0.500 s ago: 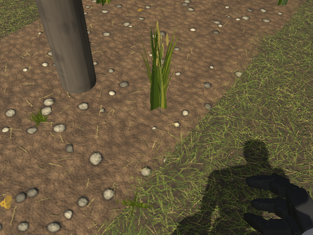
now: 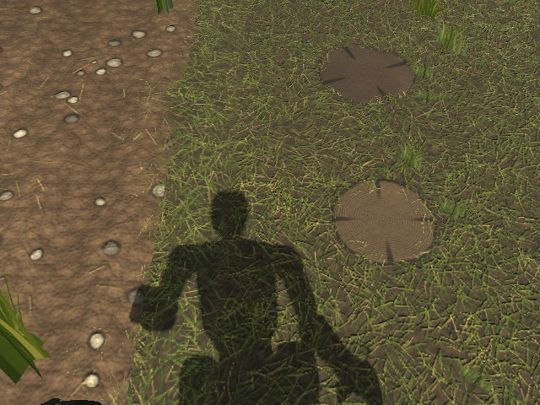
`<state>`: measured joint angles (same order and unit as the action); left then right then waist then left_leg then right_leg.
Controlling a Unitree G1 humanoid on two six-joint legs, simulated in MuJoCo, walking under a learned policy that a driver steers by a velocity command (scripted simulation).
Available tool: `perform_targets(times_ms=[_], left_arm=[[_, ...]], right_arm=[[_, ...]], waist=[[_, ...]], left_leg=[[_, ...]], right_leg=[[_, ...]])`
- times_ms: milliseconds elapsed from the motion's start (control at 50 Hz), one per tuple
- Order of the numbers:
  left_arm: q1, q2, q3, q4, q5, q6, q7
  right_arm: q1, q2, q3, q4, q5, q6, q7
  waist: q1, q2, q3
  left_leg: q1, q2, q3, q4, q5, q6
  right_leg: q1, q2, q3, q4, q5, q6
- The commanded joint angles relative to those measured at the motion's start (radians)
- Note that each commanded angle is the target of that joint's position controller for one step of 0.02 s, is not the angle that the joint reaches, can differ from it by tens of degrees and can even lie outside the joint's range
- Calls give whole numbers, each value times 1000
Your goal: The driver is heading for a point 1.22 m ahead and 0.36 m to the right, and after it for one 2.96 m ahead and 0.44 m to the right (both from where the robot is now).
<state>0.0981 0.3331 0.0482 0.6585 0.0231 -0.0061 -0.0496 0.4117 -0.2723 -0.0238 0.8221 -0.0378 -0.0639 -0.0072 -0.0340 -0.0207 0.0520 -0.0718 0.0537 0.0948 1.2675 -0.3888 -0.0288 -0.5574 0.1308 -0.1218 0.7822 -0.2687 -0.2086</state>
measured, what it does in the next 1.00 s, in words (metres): walks ahead, turning right: left foot, then right foot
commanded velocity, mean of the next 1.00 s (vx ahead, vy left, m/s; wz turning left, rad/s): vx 1.00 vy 0.00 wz -0.83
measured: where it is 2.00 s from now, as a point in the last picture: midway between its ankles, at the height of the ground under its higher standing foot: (456, 82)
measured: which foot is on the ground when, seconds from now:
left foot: up 0.00-0.34, down 0.36-0.82, up 0.84-1.00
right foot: down 0.00-0.34, up 0.36-0.80, down 0.82-1.00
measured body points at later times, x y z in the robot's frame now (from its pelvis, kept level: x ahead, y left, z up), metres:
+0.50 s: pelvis +0.45 +0.02 +0.04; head +0.47 +0.02 +0.49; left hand +0.69 +0.25 -0.06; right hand +0.43 -0.29 -0.05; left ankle +0.52 +0.14 -0.69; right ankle +0.32 -0.02 -0.58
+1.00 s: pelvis +0.81 -0.24 +0.04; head +0.83 -0.24 +0.49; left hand +1.05 -0.09 -0.09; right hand +0.70 -0.48 -0.08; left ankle +0.92 -0.11 -0.59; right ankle +0.78 -0.23 -0.69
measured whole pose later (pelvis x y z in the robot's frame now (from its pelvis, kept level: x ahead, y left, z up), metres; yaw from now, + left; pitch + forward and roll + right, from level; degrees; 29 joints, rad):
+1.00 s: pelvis +0.81 -0.24 +0.04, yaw -47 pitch -1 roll -1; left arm 0.34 0.29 0.04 0.82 0.03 -0.06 0.00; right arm 0.27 -0.23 0.00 0.75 -0.02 -0.04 0.02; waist -0.01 0.00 0.05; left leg -0.57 0.12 -0.07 1.30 -0.28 0.02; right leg -0.16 0.17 -0.11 0.47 -0.30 -0.18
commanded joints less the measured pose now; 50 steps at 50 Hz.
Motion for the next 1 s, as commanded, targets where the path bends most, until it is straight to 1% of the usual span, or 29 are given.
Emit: perform_targets(times_ms=[20, 40, 80, 100, 180, 240, 280, 320, 340, 360, 380, 400, 420, 440, 540, 600, 680, 720, 760, 780, 800, 820, 840, 860, 880, 900, 920, 960, 1000], left_arm=[[303, 238, 89, 27, -4, 16, 47], [274, 203, 78, 41, -5, 1, 49], [224, 157, 56, 36, -7, -30, 53], [224, 144, 49, 39, -12, -43, 48], [213, 149, 58, 39, -15, -68, 37], [251, 171, 71, 52, -29, -72, 27], [272, 180, 77, 59, -29, -67, 34], [260, 221, 85, 59, -17, -62, 39], [215, 238, 86, 54, -13, -66, 34], [187, 139, 58, 29, -11, -80, 33], [282, -14, 17, -25, -51, -79, 34], [254, 50, 8, -23, -29, -64, 43], [183, 101, 19, -13, -6, -50, 37], [144, 107, 21, -12, 6, -39, 23], [32, 23, -5, -81, 14, 14, -29], [-58, 25, -15, -129, 8, 18, -36], [-200, 19, -30, -159, 8, 14, -60], [-200, 18, -31, -146, 4, 8, -57], [-80, 55, -15, -108, 3, 6, -41], [77, 90, 4, -65, 1, 4, -29], [297, 125, 28, 9, 10, -3, -13], [374, 151, 55, 61, 8, -3, 15], [250, 232, 63, 33, 20, 5, 33], [289, 250, 75, -5, 14, 10, 39], [282, 203, 70, 19, 12, 1, 49], [257, 155, 57, 43, 15, -16, 57], [224, 118, 45, 53, 23, -40, 60], [210, 60, 20, 80, 13, -83, 63], [230, 46, 15, 112, 2, -110, 50]], right_arm=[[-164, -173, -14, -233, 3, -71, 4], [-181, -159, -8, -228, -10, -65, 1], [-139, -147, -1, -211, -40, -18, 0], [-146, -137, 0, -218, -41, 2, 2], [-376, -66, 29, -312, -13, 11, 25], [-423, -76, 27, -316, 14, 5, 30], [-425, -108, 16, -316, 16, 1, 25], [-268, -178, -16, -271, 17, -4, 6], [-76, -214, -37, -229, 15, -9, -10], [145, -284, -65, -197, -8, -14, -34], [112, -356, -76, -201, -49, -14, -32], [-17, -299, -79, -216, -30, -6, -24], [-98, -206, -60, -228, -18, -1, -20], [-113, -159, -49, -210, -15, 2, -14], [-42, -101, -33, -96, 17, -38, 9], [-69, -107, -32, -75, 11, -56, 14], [12, -141, -39, -21, 7, -59, 4], [44, -176, -45, -14, 7, -48, -7], [44, -238, -60, -19, 8, -23, -25], [7, -267, -69, -31, 4, -4, -30], [-33, -264, -66, -50, 0, 5, -29], [-36, -221, -60, -46, -4, 9, -16], [34, -63, -21, -109, -1, 1, -1], [10, -133, -26, -177, 28, -15, -2], [-77, -159, -27, -172, 36, -25, -6], [-79, -144, -19, -153, 40, -26, -3], [-83, -123, -13, -128, 27, -15, 3], [-20, -86, -8, -81, 15, 27, 27], [-80, -67, -9, -85, 23, 45, 45]], waist=[[130, 41, -171], [75, 105, -88], [-5, 126, -16], [-20, 117, -3], [26, 47, 60], [76, 1, 10], [84, -15, -11], [5, -4, -122], [-115, 19, -213], [-200, 104, -337], [-82, 406, -420], [-47, 358, -335], [-44, 210, -216], [-36, 105, -143], [16, 109, -11], [46, 101, 37], [19, 55, 112], [33, 66, 78], [118, 123, -18], [202, 144, -94], [287, 145, -173], [291, 46, -182], [106, -195, -198], [150, -124, -400], [151, 6, -261], [101, 74, -96], [62, 142, -52], [-3, 121, 1], [-2, 65, 56]], left_leg=[[-834, 2, -189, 276, 39, 14], [-758, 38, -184, 173, 35, 8], [-612, 72, -184, 51, -12, -21], [-573, 83, -175, -26, -45, -35], [-424, 64, -112, -416, 291, -50], [-299, 8, -104, -603, 490, -26], [-265, -14, -125, -696, 451, -13], [-91, -69, -121, -721, 271, 5], [123, -56, -108, -723, 208, 16], [367, 125, -279, -730, -95, 46], [520, 407, -832, -955, -445, 113], [400, 404, -988, -1039, -558, 141], [273, 358, -800, -1019, -484, 137], [168, 312, -627, -1007, -294, 129], [5, 235, -214, -1082, 172, 84], [-51, 198, -20, -1129, 360, 72], [13, 153, 152, -1163, 647, 32], [85, 149, 204, -1075, 1111, 14], [162, 190, 200, -871, 1473, 11], [136, 216, 184, -674, 1554, 24], [0, 227, 149, -416, 1465, 56], [-224, 117, 152, -54, 762, 62], [-575, -12, 109, 289, -128, 45], [-690, -33, -104, 382, -49, 52], [-747, 6, -123, 339, 44, 57], [-719, 45, -119, 259, 80, 62], [-642, 73, -146, 188, 89, 64], [-523, 103, -193, 68, 103, 53], [-563, 105, -185, -48, 167, 54]], right_leg=[[822, -373, 873, -539, -142, -221], [647, -329, 786, -545, -47, -188], [387, -251, 643, -554, 100, -170], [305, -223, 600, -567, 117, -168], [103, -109, 483, -624, 174, -105], [191, -123, 498, -592, 338, -49], [315, -146, 534, -520, 427, -16], [408, -139, 536, -291, 663, 28], [343, -101, 497, -54, 683, 54], [186, -47, 424, 283, 439, 70], [-113, 54, 315, 552, -278, 95], [-229, -36, 266, 636, -164, 81], [-237, -99, 236, 615, -69, 84], [-214, -138, 218, 571, -26, 92], [-244, -222, 190, 519, 58, 119], [-234, -220, 153, 398, 209, 124], [-162, -180, 1, 109, 278, 72], [-39, -104, -84, 15, 247, 33], [109, -40, -99, -14, 156, 3], [270, -15, -79, -10, 93, -20], [539, -13, 12, -83, 59, -59], [758, -79, 156, -188, 34, -91], [910, -317, 542, -200, 61, -112], [1008, -447, 850, -405, -63, -212], [882, -442, 807, -497, -110, -175], [682, -424, 685, -534, -63, -144], [536, -390, 596, -551, -18, -109], [352, -337, 425, -608, 75, -50], [324, -287, 281, -649, 216, 15]])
